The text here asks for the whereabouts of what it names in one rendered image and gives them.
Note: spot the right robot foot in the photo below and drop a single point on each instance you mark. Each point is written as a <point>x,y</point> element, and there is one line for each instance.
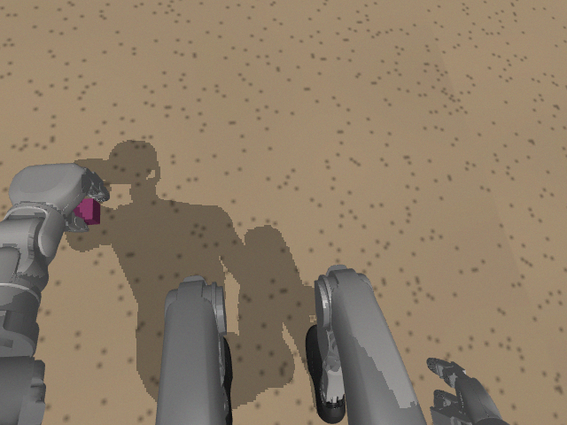
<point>328,412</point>

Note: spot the left robot arm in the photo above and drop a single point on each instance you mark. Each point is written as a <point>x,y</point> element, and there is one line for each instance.
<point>29,237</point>

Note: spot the left robot hand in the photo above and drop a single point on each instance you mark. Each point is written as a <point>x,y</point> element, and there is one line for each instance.
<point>59,186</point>

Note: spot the right robot hand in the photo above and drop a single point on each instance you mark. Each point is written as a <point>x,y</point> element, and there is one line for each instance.
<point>471,404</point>

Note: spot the small box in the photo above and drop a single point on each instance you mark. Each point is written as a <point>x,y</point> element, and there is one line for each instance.
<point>89,210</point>

